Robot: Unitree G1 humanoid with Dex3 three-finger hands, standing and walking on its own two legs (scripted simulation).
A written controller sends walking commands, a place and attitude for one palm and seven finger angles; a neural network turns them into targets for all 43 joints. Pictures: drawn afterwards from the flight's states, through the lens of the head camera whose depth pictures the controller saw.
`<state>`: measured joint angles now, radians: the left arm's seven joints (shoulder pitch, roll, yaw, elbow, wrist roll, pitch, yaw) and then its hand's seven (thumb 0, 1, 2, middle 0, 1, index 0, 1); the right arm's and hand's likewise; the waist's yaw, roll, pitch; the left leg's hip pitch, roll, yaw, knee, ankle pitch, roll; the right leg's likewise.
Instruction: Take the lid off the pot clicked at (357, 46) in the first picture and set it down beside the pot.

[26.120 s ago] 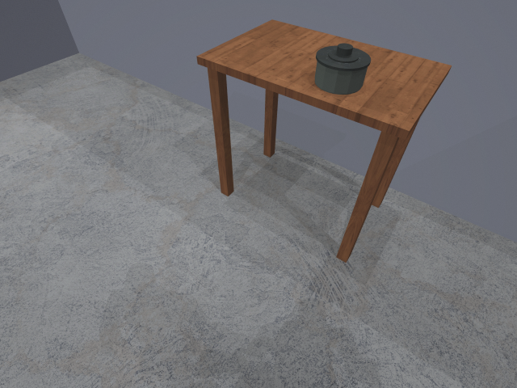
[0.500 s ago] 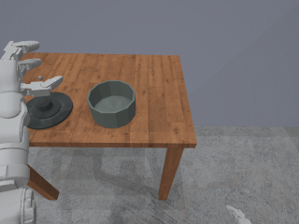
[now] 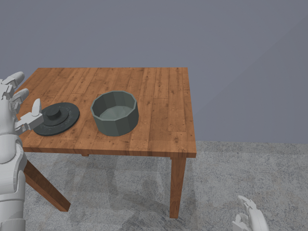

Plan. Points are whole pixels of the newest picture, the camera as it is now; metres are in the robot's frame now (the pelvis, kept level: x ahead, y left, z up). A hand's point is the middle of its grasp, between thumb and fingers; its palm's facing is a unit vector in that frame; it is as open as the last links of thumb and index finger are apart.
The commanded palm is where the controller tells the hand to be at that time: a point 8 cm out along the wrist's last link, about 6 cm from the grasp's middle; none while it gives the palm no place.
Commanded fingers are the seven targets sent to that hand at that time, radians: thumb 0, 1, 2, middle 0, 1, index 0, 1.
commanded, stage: draw the hand back to the body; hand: left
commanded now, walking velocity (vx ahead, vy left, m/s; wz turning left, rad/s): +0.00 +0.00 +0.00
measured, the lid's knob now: (53, 113) +0.48 +0.43 +0.02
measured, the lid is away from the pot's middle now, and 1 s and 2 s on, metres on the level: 0.23 0.23 0.23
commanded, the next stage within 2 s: step back with the hand held close in 0.94 s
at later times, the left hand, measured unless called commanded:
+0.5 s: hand (19, 148) +0.22 +0.29 +0.19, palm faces +0.45 -0.85 -0.29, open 7.4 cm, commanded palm +0.16 +0.32 +0.20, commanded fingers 0.00 0.90 0.90 -0.20 -0.30 -0.20 -0.30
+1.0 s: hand out of the picture +0.15 +0.29 +0.18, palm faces +0.42 -0.84 -0.35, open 7.4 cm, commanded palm +0.10 +0.32 +0.19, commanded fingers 0.00 0.90 0.90 -0.20 -0.30 -0.20 -0.30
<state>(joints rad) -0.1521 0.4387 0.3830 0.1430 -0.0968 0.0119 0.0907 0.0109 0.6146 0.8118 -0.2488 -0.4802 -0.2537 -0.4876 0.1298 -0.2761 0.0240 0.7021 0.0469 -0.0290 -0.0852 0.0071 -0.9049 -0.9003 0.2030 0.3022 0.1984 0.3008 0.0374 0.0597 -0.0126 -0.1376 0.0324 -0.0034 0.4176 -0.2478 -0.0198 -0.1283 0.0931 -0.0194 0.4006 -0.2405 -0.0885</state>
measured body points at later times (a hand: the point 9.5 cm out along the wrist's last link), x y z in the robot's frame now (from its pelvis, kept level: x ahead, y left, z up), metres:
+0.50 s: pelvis -0.02 +0.02 +0.00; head -0.05 +0.00 +0.45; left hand +0.19 +0.33 +0.20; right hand +0.16 -0.20 -0.09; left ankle -0.01 +0.14 -0.74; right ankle -0.02 -0.06 -0.74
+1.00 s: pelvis -0.03 +0.04 +0.00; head -0.06 +0.03 +0.45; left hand +0.12 +0.33 +0.20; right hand +0.18 -0.16 -0.07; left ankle -0.01 +0.14 -0.74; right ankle -0.02 -0.05 -0.74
